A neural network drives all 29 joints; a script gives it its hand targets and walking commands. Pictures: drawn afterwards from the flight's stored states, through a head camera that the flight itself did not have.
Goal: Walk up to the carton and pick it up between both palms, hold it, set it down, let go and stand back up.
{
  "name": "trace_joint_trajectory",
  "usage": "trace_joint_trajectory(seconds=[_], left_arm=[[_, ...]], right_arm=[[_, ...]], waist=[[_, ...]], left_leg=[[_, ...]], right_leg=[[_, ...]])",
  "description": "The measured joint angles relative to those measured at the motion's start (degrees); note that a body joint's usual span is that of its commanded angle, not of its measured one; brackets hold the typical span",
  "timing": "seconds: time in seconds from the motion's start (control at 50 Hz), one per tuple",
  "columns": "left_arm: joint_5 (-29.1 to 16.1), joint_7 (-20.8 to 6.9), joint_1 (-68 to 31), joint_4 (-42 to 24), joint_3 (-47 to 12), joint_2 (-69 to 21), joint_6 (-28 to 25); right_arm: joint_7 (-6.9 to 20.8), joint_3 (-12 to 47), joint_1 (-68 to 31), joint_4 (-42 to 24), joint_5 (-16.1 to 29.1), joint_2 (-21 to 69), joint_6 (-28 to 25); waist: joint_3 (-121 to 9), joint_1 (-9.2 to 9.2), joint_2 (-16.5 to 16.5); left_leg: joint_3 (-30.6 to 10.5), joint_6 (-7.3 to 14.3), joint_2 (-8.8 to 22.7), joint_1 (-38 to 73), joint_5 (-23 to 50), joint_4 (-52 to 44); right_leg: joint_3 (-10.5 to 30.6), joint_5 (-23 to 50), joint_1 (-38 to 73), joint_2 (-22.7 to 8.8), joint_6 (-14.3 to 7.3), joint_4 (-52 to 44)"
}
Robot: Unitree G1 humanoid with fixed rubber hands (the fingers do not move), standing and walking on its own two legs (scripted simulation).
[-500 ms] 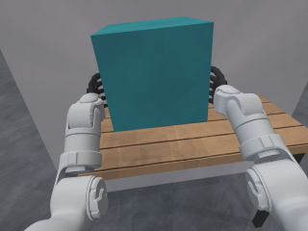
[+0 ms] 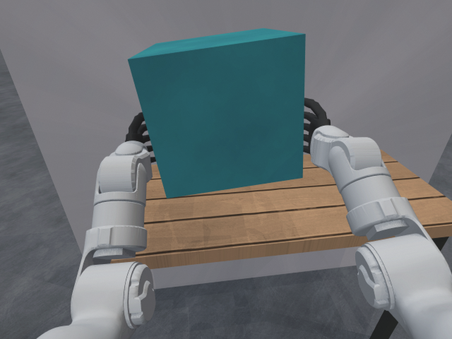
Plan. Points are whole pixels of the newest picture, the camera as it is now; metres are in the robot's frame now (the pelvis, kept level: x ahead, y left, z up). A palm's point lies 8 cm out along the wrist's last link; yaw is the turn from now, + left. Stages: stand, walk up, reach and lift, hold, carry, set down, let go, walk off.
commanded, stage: hold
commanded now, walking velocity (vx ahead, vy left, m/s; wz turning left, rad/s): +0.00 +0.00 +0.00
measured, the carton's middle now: (220, 102) +0.43 +0.02 +0.32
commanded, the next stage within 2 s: none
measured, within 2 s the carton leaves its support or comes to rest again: neither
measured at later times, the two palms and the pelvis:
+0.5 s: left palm (142, 153) +0.37 +0.16 +0.25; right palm (319, 145) +0.36 -0.15 +0.26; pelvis +0.00 +0.00 +0.00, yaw +0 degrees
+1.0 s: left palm (146, 149) +0.37 +0.15 +0.25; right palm (325, 145) +0.35 -0.16 +0.26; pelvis +0.00 +0.01 +0.00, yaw -1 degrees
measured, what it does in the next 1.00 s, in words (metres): stands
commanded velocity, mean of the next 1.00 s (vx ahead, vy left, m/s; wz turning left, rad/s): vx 0.00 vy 0.00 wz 0.00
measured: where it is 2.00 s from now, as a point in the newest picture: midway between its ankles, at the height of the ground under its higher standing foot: outside the picture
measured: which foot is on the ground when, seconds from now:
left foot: down 0.00-1.00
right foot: down 0.00-1.00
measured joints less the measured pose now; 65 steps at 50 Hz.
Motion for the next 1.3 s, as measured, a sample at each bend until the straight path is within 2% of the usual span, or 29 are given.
trace_joint_trajectory(seconds=[0.18,0.36,0.62,0.68,0.78,0.86,1.08,1.3], left_arm=[[1.00,-0.79,-2.53,1.90,0.98,-0.08,-0.85],[0.59,-0.67,-1.36,1.05,0.54,-0.17,-1.33],[-1.17,0.00,0.44,-1.08,-0.04,-0.02,-1.13],[-1.15,-0.05,0.26,-1.12,-0.08,0.10,-0.90],[-0.24,0.01,-0.51,-1.38,1.19,-0.21,0.53],[0.31,0.00,-0.88,-1.06,1.31,-0.61,0.47],[0.63,0.52,-1.38,0.13,1.55,-1.42,-0.15],[-0.55,0.86,-1.88,1.09,1.26,-0.62,-0.48]], right_arm=[[-0.24,-0.28,-1.61,0.94,0.22,-0.47,-0.56],[-0.53,1.29,-1.01,0.03,1.05,-1.09,-0.62],[-1.40,1.77,2.13,-4.31,1.12,-0.77,0.14],[-1.43,1.44,1.91,-4.32,1.00,-0.65,0.38],[-1.08,0.98,0.51,-1.81,1.52,-0.33,-0.10],[-1.05,1.34,0.42,-1.49,2.21,-0.88,-0.32],[-0.68,1.98,0.66,-0.60,3.11,-1.83,-1.01],[-0.54,1.66,-0.11,0.11,2.27,-1.47,-0.94]], waist=[[1.43,0.22,0.05],[2.10,0.45,1.03],[0.75,0.73,1.09],[0.69,0.60,0.79],[1.77,-0.99,0.37],[2.07,-1.32,0.61],[1.62,-0.15,1.38],[1.15,0.35,1.16]], left_leg=[[0.20,-0.02,0.07,-0.06,0.40,-0.31],[0.44,0.03,0.09,-0.67,0.69,-0.52],[0.14,-0.03,0.19,-1.44,0.21,0.01],[0.02,-0.06,0.19,-1.09,0.04,0.10],[-0.51,-0.09,-0.26,0.21,0.35,-0.46],[-0.24,0.11,-0.32,0.34,0.41,-0.49],[1.38,0.44,0.00,-0.24,0.48,-0.51],[0.87,0.13,0.07,-1.13,0.96,-0.79]], right_leg=[[0.23,0.37,-0.27,0.04,0.01,-0.04],[0.49,0.69,-1.01,0.03,0.10,-0.16],[0.27,0.33,-1.56,0.22,-0.01,0.05],[0.15,0.20,-1.12,0.24,-0.06,0.00],[-0.39,0.18,0.39,-0.19,0.05,-0.48],[-0.12,0.42,0.55,-0.29,0.23,-0.75],[1.51,0.85,-0.77,-0.11,0.51,-0.37],[1.05,1.03,-1.70,0.01,0.25,-0.25]])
